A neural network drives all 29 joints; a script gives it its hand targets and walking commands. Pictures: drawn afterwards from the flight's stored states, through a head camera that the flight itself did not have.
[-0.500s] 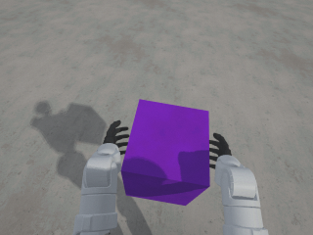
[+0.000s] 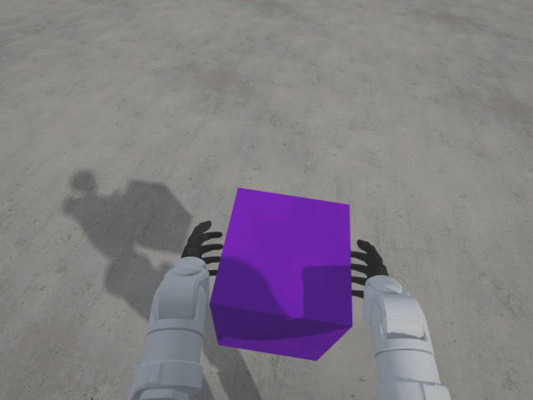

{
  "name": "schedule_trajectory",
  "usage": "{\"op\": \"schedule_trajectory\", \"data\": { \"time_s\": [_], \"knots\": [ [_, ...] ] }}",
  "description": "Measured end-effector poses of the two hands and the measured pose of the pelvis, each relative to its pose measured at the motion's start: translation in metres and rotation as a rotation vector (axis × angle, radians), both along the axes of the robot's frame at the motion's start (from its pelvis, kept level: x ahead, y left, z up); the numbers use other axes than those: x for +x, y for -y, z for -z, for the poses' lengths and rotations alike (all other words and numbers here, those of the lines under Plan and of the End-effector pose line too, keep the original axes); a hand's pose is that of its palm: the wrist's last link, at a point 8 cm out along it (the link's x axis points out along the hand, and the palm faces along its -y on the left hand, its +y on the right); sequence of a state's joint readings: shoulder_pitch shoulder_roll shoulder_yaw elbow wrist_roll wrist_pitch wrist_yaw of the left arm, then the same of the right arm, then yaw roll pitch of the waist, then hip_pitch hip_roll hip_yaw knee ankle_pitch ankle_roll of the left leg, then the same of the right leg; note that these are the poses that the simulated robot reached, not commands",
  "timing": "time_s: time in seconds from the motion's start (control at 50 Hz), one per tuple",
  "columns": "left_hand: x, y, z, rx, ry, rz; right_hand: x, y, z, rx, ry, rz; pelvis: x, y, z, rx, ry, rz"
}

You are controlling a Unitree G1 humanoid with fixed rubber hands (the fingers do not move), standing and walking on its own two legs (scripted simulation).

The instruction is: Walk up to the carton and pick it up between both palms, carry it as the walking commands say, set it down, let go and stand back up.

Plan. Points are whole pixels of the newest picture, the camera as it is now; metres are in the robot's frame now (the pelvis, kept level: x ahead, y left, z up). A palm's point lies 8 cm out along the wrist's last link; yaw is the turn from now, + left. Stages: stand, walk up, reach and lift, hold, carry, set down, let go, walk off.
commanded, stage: hold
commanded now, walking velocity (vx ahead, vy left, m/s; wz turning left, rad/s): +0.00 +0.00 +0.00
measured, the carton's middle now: (279, 279) +0.34 +0.01 -0.06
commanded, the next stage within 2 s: set down in 0.76 s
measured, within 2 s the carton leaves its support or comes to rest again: neither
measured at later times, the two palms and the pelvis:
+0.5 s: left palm (190, 258) +0.29 +0.15 +0.07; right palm (373, 272) +0.30 -0.13 +0.04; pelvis +0.01 -0.02 +0.00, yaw +8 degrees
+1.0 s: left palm (204, 259) +0.29 +0.13 +0.08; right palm (390, 282) +0.28 -0.15 +0.05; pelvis -0.04 -0.02 -0.01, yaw +6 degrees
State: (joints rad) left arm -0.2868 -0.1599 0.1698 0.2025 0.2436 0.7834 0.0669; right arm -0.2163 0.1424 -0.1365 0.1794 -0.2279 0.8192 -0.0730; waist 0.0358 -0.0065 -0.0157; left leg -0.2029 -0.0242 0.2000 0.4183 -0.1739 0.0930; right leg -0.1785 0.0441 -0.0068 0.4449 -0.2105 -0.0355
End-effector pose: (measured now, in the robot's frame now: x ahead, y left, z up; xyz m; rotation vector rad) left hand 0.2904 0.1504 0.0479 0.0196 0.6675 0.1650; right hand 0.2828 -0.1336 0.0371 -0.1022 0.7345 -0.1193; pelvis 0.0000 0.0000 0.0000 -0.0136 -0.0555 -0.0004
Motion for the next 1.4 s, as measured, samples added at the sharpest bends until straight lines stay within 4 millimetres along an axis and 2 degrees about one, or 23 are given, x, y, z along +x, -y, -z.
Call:
{"op": "schedule_trajectory", "data": {
  "time_s": [0.06, 0.12, 0.2, 0.26, 0.3, 0.34, 0.46, 0.52, 0.56, 0.66, 0.7, 0.76, 0.82, 0.9, 0.98, 1.1, 1.28, 1.4],
  "knots": [
    [-0.017, -0.013, 0.006, 0.015, -0.011, -0.049, 0.002, -0.012, 0.010, 0.030, -0.001, -0.069, -0.002, 0.002, 0.000, 0.000, 0.038, -0.050],
    [-0.023, -0.023, -0.001, 0.006, 0.010, -0.113, 0.013, -0.024, 0.006, 0.057, 0.019, -0.110, -0.006, 0.007, 0.002, 0.001, 0.069, -0.118],
    [-0.012, -0.026, -0.031, -0.029, 0.121, -0.192, 0.034, -0.032, -0.025, 0.063, 0.117, -0.104, -0.009, 0.013, 0.005, 0.008, 0.100, -0.152],
    [0.001, -0.021, -0.055, -0.054, 0.191, -0.197, 0.043, -0.028, -0.048, 0.050, 0.171, -0.074, -0.004, 0.017, 0.005, 0.014, 0.115, -0.155],
    [0.008, -0.017, -0.064, -0.061, 0.202, -0.167, 0.044, -0.021, -0.053, 0.049, 0.172, -0.063, 0.001, 0.018, 0.004, 0.019, 0.124, -0.149],
    [0.011, -0.011, -0.065, -0.057, 0.183, -0.134, 0.042, -0.014, -0.049, 0.057, 0.146, -0.056, 0.006, 0.019, 0.002, 0.023, 0.133, -0.142],
    [0.003, 0.000, -0.034, -0.022, 0.052, -0.081, 0.028, -0.001, -0.014, 0.051, 0.012, -0.044, 0.011, 0.018, -0.002, 0.022, 0.141, -0.132],
    [-0.002, -0.001, -0.022, -0.016, 0.029, -0.084, 0.019, -0.002, -0.006, 0.035, -0.013, -0.061, 0.007, 0.022, -0.005, 0.018, 0.120, -0.134],
    [-0.004, -0.001, -0.022, -0.028, 0.049, -0.089, 0.019, -0.002, -0.011, 0.018, 0.004, -0.077, 0.003, 0.024, -0.006, 0.014, 0.102, -0.137],
    [-0.005, 0.002, -0.038, -0.065, 0.140, -0.094, 0.023, 0.002, -0.040, 0.002, 0.098, -0.069, -0.006, 0.030, -0.007, 0.009, 0.078, -0.130],
    [-0.008, 0.003, -0.041, -0.076, 0.152, -0.096, 0.022, 0.003, -0.045, 0.007, 0.112, -0.063, -0.009, 0.032, -0.007, 0.011, 0.082, -0.123],
    [-0.016, 0.003, -0.039, -0.075, 0.132, -0.098, 0.015, 0.003, -0.038, 0.034, 0.092, -0.056, -0.015, 0.032, -0.006, 0.016, 0.098, -0.117],
    [-0.023, 0.003, -0.032, -0.080, 0.090, -0.099, 0.005, 0.003, -0.020, 0.067, 0.038, -0.038, -0.022, 0.029, -0.003, 0.018, 0.122, -0.121],
    [-0.015, 0.011, -0.028, -0.077, 0.078, -0.071, -0.005, 0.009, -0.007, 0.057, 0.009, 0.010, -0.034, 0.027, 0.002, 0.017, 0.147, -0.122],
    [-0.006, 0.021, -0.030, -0.052, 0.135, -0.042, 0.000, 0.018, -0.010, 0.051, 0.063, 0.044, -0.042, 0.025, 0.010, 0.005, 0.140, -0.108],
    [0.001, 0.021, -0.017, -0.075, 0.110, -0.059, 0.012, 0.020, -0.013, 0.022, 0.053, 0.024, -0.044, 0.025, 0.014, 0.011, 0.095, -0.100],
    [0.006, 0.011, 0.018, -0.059, 0.064, -0.104, 0.016, 0.008, 0.033, 0.046, 0.004, -0.002, -0.048, 0.022, 0.020, -0.003, 0.022, -0.105],
    [0.011, 0.015, 0.045, -0.088, 0.053, -0.116, 0.025, 0.012, 0.053, 0.041, 0.008, 0.025, -0.044, 0.022, 0.023, -0.004, -0.044, -0.117]
  ]
}}
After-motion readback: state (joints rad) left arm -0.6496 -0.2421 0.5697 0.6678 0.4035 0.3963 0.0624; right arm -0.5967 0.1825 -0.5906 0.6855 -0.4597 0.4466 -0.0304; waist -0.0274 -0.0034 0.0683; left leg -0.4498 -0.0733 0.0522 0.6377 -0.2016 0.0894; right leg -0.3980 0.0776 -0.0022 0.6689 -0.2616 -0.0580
